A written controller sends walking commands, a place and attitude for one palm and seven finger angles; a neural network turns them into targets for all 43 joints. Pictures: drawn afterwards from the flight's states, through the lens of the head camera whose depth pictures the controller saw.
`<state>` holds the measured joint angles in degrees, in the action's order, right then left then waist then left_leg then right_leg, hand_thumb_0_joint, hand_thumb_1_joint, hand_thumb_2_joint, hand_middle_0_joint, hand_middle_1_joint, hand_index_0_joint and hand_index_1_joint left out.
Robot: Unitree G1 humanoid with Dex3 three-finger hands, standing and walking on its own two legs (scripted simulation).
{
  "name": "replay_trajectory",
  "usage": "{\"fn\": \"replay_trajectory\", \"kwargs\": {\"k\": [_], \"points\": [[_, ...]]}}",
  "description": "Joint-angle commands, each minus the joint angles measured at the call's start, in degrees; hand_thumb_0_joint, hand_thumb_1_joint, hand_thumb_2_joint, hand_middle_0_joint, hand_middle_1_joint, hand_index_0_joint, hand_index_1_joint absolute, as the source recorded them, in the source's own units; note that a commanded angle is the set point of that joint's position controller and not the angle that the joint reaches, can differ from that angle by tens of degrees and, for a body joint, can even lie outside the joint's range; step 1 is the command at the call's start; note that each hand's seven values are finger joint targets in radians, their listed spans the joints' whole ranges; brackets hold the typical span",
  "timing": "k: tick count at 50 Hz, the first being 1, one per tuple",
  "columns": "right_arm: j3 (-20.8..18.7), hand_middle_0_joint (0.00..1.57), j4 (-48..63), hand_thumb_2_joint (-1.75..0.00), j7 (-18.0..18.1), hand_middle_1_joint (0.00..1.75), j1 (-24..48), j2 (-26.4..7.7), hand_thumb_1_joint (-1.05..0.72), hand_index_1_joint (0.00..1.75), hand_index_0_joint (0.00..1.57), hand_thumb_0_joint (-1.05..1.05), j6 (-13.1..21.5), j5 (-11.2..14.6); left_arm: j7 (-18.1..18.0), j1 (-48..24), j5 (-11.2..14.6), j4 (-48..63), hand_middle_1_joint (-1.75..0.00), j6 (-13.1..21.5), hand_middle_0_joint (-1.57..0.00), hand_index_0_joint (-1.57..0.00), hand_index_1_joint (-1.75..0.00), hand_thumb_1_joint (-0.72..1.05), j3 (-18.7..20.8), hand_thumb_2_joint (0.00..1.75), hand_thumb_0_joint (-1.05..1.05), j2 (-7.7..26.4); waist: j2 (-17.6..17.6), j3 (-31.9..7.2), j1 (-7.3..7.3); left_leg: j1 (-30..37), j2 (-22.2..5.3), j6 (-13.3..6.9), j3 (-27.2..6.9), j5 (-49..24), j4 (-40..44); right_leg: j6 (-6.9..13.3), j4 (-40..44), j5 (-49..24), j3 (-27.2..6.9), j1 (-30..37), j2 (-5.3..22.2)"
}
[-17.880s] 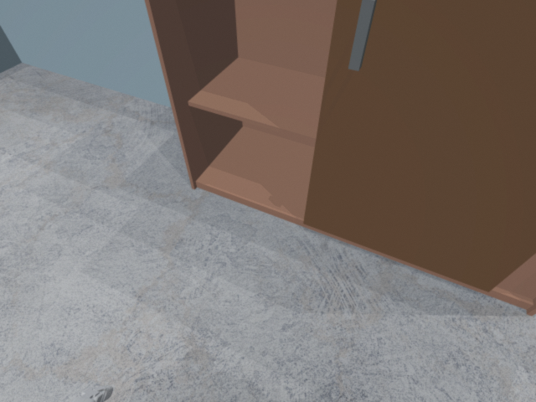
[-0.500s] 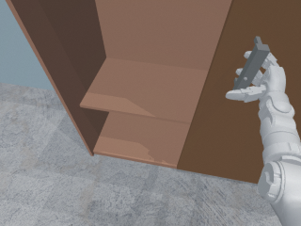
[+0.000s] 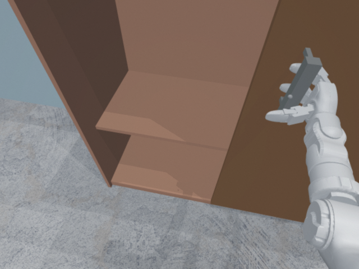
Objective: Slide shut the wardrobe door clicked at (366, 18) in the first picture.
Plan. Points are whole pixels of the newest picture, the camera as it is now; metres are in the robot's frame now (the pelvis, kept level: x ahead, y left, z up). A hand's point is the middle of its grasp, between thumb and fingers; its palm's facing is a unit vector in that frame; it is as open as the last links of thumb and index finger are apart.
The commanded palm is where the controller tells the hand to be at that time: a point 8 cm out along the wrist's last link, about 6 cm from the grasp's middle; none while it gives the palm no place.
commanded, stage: grip the handle and tug to test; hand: right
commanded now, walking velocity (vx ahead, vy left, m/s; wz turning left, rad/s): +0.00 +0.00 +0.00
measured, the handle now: (294, 85) +0.52 -0.18 +0.16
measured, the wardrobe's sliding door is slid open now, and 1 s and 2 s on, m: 0.60 0.60 0.60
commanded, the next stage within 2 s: tug the door sideways, standing still in 1.42 s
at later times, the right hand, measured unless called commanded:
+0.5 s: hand (294, 97) +0.47 -0.17 +0.17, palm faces +0.07 +1.00 +0.01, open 8.6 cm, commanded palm +0.44 -0.22 +0.16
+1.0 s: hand (291, 97) +0.47 -0.16 +0.17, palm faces +0.06 +1.00 +0.02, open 6.5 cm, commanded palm +0.43 -0.22 +0.16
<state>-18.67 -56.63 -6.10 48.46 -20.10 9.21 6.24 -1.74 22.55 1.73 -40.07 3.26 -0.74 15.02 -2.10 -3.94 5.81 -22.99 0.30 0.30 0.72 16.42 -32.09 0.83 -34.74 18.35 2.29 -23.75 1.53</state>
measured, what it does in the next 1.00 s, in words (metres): stands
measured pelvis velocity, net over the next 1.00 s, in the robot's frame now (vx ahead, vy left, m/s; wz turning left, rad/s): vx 0.00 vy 0.00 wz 0.02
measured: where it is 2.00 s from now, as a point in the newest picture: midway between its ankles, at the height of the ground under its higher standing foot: outside the picture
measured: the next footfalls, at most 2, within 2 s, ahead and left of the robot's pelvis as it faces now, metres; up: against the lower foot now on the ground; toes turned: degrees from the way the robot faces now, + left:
none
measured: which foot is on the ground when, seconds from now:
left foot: down 0.00-1.00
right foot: down 0.00-1.00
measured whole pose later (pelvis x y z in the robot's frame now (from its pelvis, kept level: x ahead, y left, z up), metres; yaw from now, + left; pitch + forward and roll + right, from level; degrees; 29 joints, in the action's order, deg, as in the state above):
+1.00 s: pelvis +0.00 +0.00 +0.00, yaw +1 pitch +6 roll +1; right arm -20.2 -53.8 -6.7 45.8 -20.5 7.7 6.7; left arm -2.1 21.5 2.0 -38.3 2.9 -0.9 15.2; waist -2.1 -4.0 6.3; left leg -21.8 0.7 0.2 -0.1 15.9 -31.4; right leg 0.7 -33.9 18.0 3.0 -22.2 1.9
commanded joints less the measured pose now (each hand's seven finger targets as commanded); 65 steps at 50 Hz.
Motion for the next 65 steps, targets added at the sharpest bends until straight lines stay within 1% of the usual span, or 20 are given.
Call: {"fn": "replay_trajectory", "kwargs": {"k": [1, 3, 5, 7, 11, 13, 15, 18, 19, 25, 30, 40, 46, 52, 54, 56, 60, 61, 63, 65], "points": [[0.1, 0.30, 16.9, -0.32, 0.5, 1.21, 27.5, -11.9, 0.45, 1.21, 0.30, 0.00, 4.1, 0.5, -0.5, 2.1, 0.3, 6.0, -0.30, 2.4, -0.20, -0.20, -0.30, 0.90, 3.3, 0.90, 0.00, 8.1, -1.1, -20.6, -0.39, 5.8, 1.3, -1.6, 1.2, -21.9, 1.8, 0.7, 2.1, -23.6, -2.5, 14.0, -0.6], [-1.5, 0.32, 14.0, -0.36, 0.6, 1.22, 26.8, -13.5, 0.36, 1.22, 0.32, 0.00, 3.2, 1.1, -0.6, 2.1, 0.4, 5.6, -0.30, 2.2, -0.20, -0.20, -0.30, 0.90, 3.2, 0.90, 0.00, 8.5, 2.2, -18.2, -0.26, 6.0, 1.4, -1.4, 1.2, -21.7, 2.1, 0.8, 2.5, -21.3, -2.4, 11.8, -0.6], [0.2, 0.32, 13.2, -0.40, 0.2, 1.23, 28.6, -12.1, 0.27, 1.23, 0.32, 0.00, 2.7, 0.9, -0.8, 1.5, 0.6, 5.9, -0.30, 2.2, -0.20, -0.20, -0.30, 0.90, 3.0, 0.90, 0.00, 8.3, 1.0, -16.5, 0.30, 5.1, 1.2, -1.5, 1.2, -19.8, 2.3, 0.8, 2.9, -18.7, -2.3, 10.8, -0.8], [0.9, 0.33, 15.7, -0.44, 0.4, 1.25, 29.2, -11.4, 0.17, 1.25, 0.33, 0.00, 3.2, 0.6, -0.7, 1.0, 0.6, 6.3, -0.30, 2.3, -0.20, -0.20, -0.30, 0.90, 3.1, 0.90, 0.00, 8.1, -1.3, -19.1, 0.08, 5.3, 1.1, -1.6, 1.0, -20.3, 2.2, 0.9, 2.6, -20.0, -2.3, 13.0, -1.0], [0.6, 0.35, 13.2, -0.52, 0.0, 1.27, 27.6, -11.4, -0.01, 1.27, 0.35, 0.00, 3.2, 1.3, -0.9, 0.8, 0.6, 6.1, -0.30, 2.3, -0.20, -0.20, -0.30, 0.90, 2.8, 0.90, 0.00, 8.2, 2.2, -17.0, 0.01, 5.9, 1.1, -1.6, 1.1, -19.4, 2.6, 0.9, 2.8, -18.1, -2.4, 11.0, -0.9], [-0.2, 0.36, 13.4, -0.56, -0.2, 1.29, 29.4, -13.1, -0.11, 1.29, 0.36, 0.00, 3.3, 1.1, -1.0, 0.7, 0.7, 6.0, -0.30, 2.4, -0.20, -0.20, -0.30, 0.90, 2.7, 0.90, 0.00, 8.4, -0.1, -17.5, 0.02, 5.3, 1.0, -1.6, 0.8, -19.0, 2.4, 0.9, 2.8, -17.5, -2.4, 11.2, -1.1], [1.8, 0.38, 12.3, -0.60, -0.3, 1.30, 29.5, -10.6, -0.20, 1.30, 0.38, 0.00, 3.4, 1.0, -1.0, 0.5, 0.7, 6.1, -0.30, 2.5, -0.20, -0.20, -0.30, 0.90, 2.6, 0.90, 0.00, 8.1, -0.5, -16.6, 0.33, 4.0, 1.0, -1.6, 1.0, -17.5, 2.4, 0.7, 2.9, -16.8, -2.7, 11.3, -1.0], [-0.6, 0.39, 11.5, -0.66, -0.1, 1.32, 29.7, -13.7, -0.34, 1.32, 0.39, 0.00, 3.8, 0.9, -1.0, 1.1, 0.7, 5.9, -0.30, 2.5, -0.20, -0.20, -0.30, 0.90, 2.8, 0.90, 0.00, 8.6, 1.3, -18.0, 0.12, 5.2, 1.0, -1.5, 0.7, -18.0, 2.3, 0.9, 2.7, -16.6, -2.6, 10.6, -1.1], [1.1, 0.40, 10.9, -0.68, -0.3, 1.33, 31.0, -11.8, -0.39, 1.33, 0.40, 0.00, 3.8, 1.0, -1.1, 1.0, 0.6, 5.9, -0.30, 2.5, -0.20, -0.20, -0.30, 0.90, 2.7, 0.90, 0.00, 8.4, 1.6, -17.3, 0.84, 4.6, 1.0, -1.3, 0.8, -17.8, 2.5, 1.0, 2.8, -16.0, -2.4, 10.5, -1.1], [-0.2, 0.43, 12.2, -0.80, -0.6, 1.37, 30.7, -13.5, -0.67, 1.37, 0.43, 0.00, 4.6, 0.8, -1.0, 1.5, 0.6, 5.9, -0.30, 2.6, -0.20, -0.20, -0.30, 0.90, 2.9, 0.90, 0.00, 8.5, -1.3, -18.6, 0.10, 4.8, 1.0, -1.5, 0.8, -18.1, 2.1, 0.7, 2.6, -17.3, -2.5, 11.1, -1.1], [-0.7, 0.45, 12.5, -0.90, -0.5, 1.40, 29.8, -13.6, -0.90, 1.40, 0.45, 0.00, 4.2, 1.2, -0.8, 2.1, 0.4, 5.6, -0.30, 2.6, -0.20, -0.20, -0.30, 0.90, 3.1, 0.90, 0.00, 8.8, 0.6, -19.8, 0.06, 5.6, 1.3, -1.5, 0.8, -18.8, 2.2, 0.8, 2.6, -18.0, -2.7, 11.3, -1.0], [-2.8, 0.45, 14.7, -0.90, -0.4, 1.40, 25.7, -16.1, -0.90, 1.40, 0.45, 0.00, 3.4, 1.0, -0.9, 1.5, 0.6, 6.5, -0.30, 2.2, -0.20, -0.20, -0.30, 0.90, 3.0, 0.90, 0.00, 8.6, 0.7, -18.1, -0.89, 7.4, 1.2, -1.5, 0.8, -19.9, 2.6, 1.0, 3.3, -18.1, -1.9, 9.9, -1.0], [-4.7, 0.45, 16.9, -0.90, -0.5, 1.40, 22.5, -17.7, -0.90, 1.40, 0.45, 0.00, 3.3, 1.1, -1.0, 1.1, 0.5, 7.5, -0.30, 1.9, -0.20, -0.20, -0.30, 0.90, 3.1, 0.90, 0.00, 8.5, 1.2, -20.0, -2.04, 9.8, 1.1, -1.6, 0.6, -22.4, 2.4, 1.1, 3.2, -20.6, -1.6, 10.7, -1.0], [-4.2, 0.45, 17.1, -0.90, -0.8, 1.40, 18.7, -16.6, -0.90, 1.40, 0.45, 0.00, 2.1, 1.4, -1.1, -0.1, 0.8, 8.5, -0.30, 1.4, -0.20, -0.20, -0.30, 0.90, 2.9, 0.90, 0.00, 8.4, 1.6, -18.0, -2.33, 10.2, 1.1, -1.5, 0.5, -23.4, 2.5, 1.1, 3.5, -20.1, -0.9, 9.8, -0.9], [-3.4, 0.45, 19.4, -0.90, -0.7, 1.40, 20.7, -16.2, -0.90, 1.40, 0.45, 0.00, 1.9, 1.3, -1.1, -0.4, 0.9, 8.7, -0.30, 1.3, -0.20, -0.20, -0.30, 0.90, 3.0, 0.90, 0.00, 8.3, -0.6, -18.3, -2.06, 9.4, 1.0, -1.5, 0.6, -22.8, 2.5, 1.0, 3.5, -20.2, -1.0, 10.8, -1.0], [-4.9, 0.45, 19.9, -0.90, -0.6, 1.40, 16.8, -17.2, -0.90, 1.40, 0.45, 0.00, 1.4, 1.7, -1.1, -0.5, 0.7, 9.2, -0.30, 1.1, -0.20, -0.20, -0.30, 0.90, 3.1, 0.90, 0.00, 8.4, 1.4, -19.7, -3.15, 11.6, 1.0, -1.6, 0.5, -23.5, 2.6, 1.1, 3.5, -20.7, -1.0, 10.4, -1.0], [-3.2, 0.45, 23.3, -0.90, -0.9, 1.40, 13.6, -14.1, -0.90, 1.40, 0.45, 0.00, -0.1, 2.2, -1.0, -1.5, 1.0, 10.2, -0.30, 0.9, -0.20, -0.20, -0.30, 0.90, 3.1, 0.90, 0.00, 7.9, 0.0, -19.8, -3.55, 11.9, 1.0, -1.6, 0.8, -26.6, 2.3, 0.9, 3.5, -24.4, -0.8, 12.2, -0.9], [-4.1, 0.45, 24.0, -0.90, -0.7, 1.40, 12.2, -15.1, -0.90, 1.40, 0.45, 0.00, -0.3, 2.3, -0.9, -1.3, 0.9, 10.2, -0.30, 0.7, -0.20, -0.20, -0.30, 0.90, 3.2, 0.90, 0.00, 8.1, 2.3, -20.1, -3.72, 13.2, 1.0, -1.6, 0.9, -27.5, 2.4, 1.1, 3.6, -25.1, -0.8, 11.7, -0.9], [-2.4, 0.45, 26.7, -0.90, -0.9, 1.40, 11.1, -13.2, -0.90, 1.40, 0.45, 0.00, -1.4, 2.5, -0.9, -2.4, 1.2, 11.0, -0.30, 0.4, -0.20, -0.20, -0.30, 0.90, 3.1, 0.90, 0.00, 7.9, 0.2, -19.7, -3.59, 13.1, 0.9, -1.4, 0.7, -28.8, 2.5, 1.0, 3.7, -25.8, -0.2, 12.4, -0.9], [-4.1, 0.45, 28.3, -0.90, -0.7, 1.40, 8.3, -14.5, -0.90, 1.40, 0.45, 0.00, -2.2, 2.7, -0.9, -2.6, 1.2, 11.1, -0.30, 0.2, -0.20, -0.20, -0.30, 0.90, 3.3, 0.90, 0.00, 7.9, 0.7, -19.6, -4.38, 14.0, 0.9, -1.5, 0.9, -29.6, 2.4, 0.9, 3.9, -27.3, -0.5, 12.6, -0.8]]}}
